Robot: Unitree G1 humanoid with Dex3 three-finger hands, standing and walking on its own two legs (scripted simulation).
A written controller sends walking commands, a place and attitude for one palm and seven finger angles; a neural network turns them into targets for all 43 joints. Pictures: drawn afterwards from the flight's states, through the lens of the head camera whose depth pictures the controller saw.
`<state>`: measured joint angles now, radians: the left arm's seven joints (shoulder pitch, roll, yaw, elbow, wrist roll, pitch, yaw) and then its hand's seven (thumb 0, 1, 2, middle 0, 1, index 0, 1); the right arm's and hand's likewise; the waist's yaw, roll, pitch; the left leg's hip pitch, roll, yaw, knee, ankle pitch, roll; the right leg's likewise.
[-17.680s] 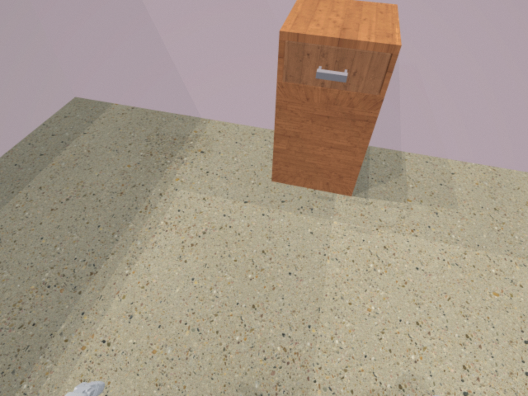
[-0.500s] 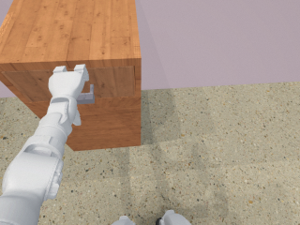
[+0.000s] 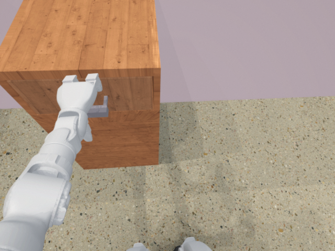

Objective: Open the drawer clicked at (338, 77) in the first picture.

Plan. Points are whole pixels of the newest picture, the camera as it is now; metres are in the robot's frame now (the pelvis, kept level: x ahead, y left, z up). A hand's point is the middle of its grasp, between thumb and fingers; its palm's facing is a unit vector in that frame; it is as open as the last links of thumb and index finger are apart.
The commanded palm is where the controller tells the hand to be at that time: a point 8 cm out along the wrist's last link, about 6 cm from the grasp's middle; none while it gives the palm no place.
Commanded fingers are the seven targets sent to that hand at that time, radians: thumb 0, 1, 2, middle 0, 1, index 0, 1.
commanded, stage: lower the fingers behind the handle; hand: left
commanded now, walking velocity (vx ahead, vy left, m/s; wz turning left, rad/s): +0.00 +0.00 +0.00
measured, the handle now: (88, 105) +0.53 +0.21 -0.06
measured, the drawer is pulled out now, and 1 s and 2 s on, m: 0.00 0.00 0.00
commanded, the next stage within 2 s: close the thumb around the handle in 1.66 s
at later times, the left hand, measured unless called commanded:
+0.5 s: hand (88, 116) +0.47 +0.20 -0.03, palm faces -0.08 -0.04 -1.00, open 13.8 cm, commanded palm +0.47 +0.19 +0.03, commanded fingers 0.00 -0.50 0.30 -0.30 -1.20 -0.30 -1.20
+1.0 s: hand (89, 122) +0.48 +0.20 -0.06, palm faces -0.10 -0.04 -0.99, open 13.9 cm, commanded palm +0.47 +0.19 -0.01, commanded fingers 0.00 -0.50 0.30 -0.30 -1.20 -0.30 -1.20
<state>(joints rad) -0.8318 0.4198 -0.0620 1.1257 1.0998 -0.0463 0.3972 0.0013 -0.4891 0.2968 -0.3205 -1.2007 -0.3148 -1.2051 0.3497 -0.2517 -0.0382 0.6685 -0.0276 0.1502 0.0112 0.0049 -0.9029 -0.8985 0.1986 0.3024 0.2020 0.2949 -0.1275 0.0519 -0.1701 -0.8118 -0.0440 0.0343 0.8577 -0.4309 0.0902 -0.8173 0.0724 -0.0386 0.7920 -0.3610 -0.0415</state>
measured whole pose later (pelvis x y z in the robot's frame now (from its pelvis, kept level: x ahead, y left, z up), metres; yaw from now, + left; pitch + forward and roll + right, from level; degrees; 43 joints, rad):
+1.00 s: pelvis -0.01 -0.01 -0.03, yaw +0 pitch +28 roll -3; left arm -0.84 0.47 -0.02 1.18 1.12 -0.07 0.44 0.00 -0.49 0.30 -0.32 -1.20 -0.31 -1.21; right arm 0.34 -0.25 -0.03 0.69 -0.04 0.12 0.01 0.00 -0.90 -0.90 0.20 0.30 0.20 0.29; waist -0.15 0.06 -0.20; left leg -1.03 -0.03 0.03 1.04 -0.49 0.08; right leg -1.04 0.08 -0.06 0.97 -0.42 -0.05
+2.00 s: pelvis -0.02 +0.00 -0.05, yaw +0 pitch +30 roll -4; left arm -0.91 0.49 -0.05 1.19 1.12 -0.03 0.45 0.00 -0.24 0.41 -0.32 -1.23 -0.32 -1.23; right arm 0.34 -0.25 -0.01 0.68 -0.04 0.11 0.01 0.00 -0.90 -0.90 0.20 0.30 0.20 0.29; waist -0.17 0.07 -0.19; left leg -1.14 -0.03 0.02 1.15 -0.52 0.09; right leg -1.14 0.08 -0.08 1.06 -0.44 -0.05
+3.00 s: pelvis +0.01 +0.00 -0.03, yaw -2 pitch +27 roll -3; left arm -0.61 0.40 -0.03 0.94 1.10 -0.04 0.48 0.02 0.69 0.74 -0.30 -1.35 -0.41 -1.35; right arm 0.32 -0.24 -0.05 0.67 -0.04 0.16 0.03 0.01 -0.90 -0.90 0.20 0.30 0.20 0.29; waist -0.09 0.06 -0.20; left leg -0.97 -0.02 0.06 1.02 -0.52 0.09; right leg -0.98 0.10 -0.02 0.94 -0.44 -0.04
